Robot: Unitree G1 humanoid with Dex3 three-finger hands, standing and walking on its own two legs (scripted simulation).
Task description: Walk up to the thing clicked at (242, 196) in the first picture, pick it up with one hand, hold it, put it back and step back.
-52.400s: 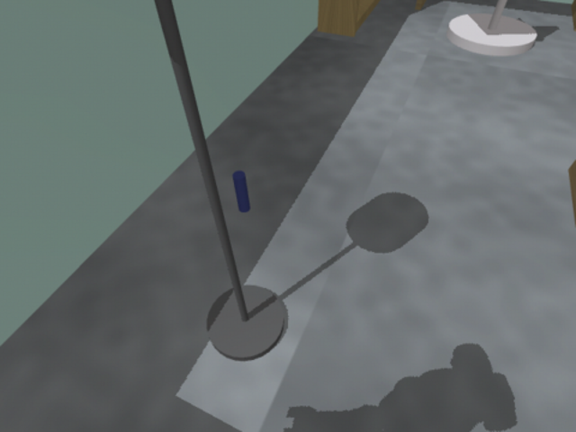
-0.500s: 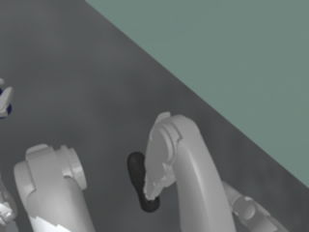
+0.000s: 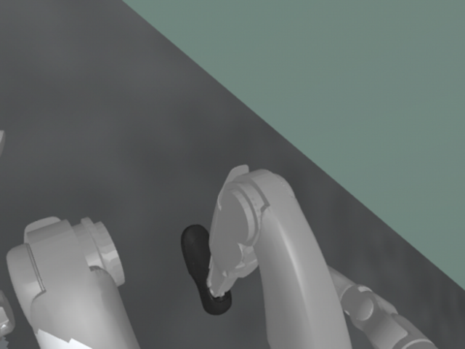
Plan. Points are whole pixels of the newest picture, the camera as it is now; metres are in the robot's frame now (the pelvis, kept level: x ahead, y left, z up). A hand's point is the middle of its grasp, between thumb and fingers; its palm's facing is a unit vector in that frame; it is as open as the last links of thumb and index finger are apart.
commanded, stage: loosen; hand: left
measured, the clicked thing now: out of the picture +0.45 +0.26 -0.18
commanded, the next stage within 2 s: open in 0.20 s
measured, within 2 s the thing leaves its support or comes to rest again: rests again in 0.38 s
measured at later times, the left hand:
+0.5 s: hand out of the picture +0.46 +0.25 -0.16, palm faces +0.21 -0.98 +0.02, open 9.1 cm
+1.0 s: hand out of the picture +0.46 +0.30 -0.12, palm faces +0.27 -0.96 -0.04, open 15.4 cm
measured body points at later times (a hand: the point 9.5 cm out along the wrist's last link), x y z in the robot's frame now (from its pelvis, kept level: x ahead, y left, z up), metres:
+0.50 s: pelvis +0.00 +0.00 +0.00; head +0.24 +0.18 +0.33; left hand +0.44 +0.30 -0.16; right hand +0.15 -0.25 -0.04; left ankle +0.08 +0.12 -0.26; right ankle +0.15 -0.13 -0.26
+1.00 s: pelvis +0.00 +0.00 +0.01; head +0.23 +0.18 +0.34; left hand +0.44 +0.35 -0.12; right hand +0.14 -0.25 -0.04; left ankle +0.08 +0.12 -0.26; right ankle +0.15 -0.13 -0.26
